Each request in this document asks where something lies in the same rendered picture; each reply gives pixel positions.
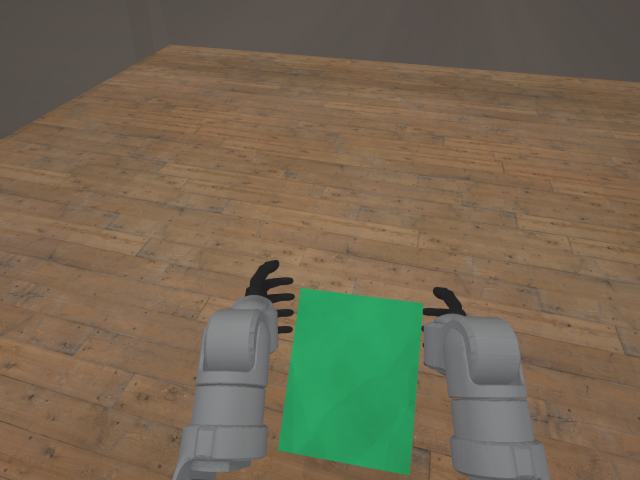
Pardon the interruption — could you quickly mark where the robot right forearm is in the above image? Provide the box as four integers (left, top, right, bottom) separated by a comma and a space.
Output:
424, 314, 551, 480

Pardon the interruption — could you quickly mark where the robot left hand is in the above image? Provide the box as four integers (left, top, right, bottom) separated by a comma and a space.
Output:
245, 260, 295, 334

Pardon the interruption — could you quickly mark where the carton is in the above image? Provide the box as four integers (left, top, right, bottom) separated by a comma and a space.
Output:
278, 288, 424, 476

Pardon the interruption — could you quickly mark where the robot left forearm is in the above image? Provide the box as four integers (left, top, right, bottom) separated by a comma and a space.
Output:
172, 295, 278, 480

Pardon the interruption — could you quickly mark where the robot right hand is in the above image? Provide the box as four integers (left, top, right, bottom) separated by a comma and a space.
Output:
421, 287, 466, 365

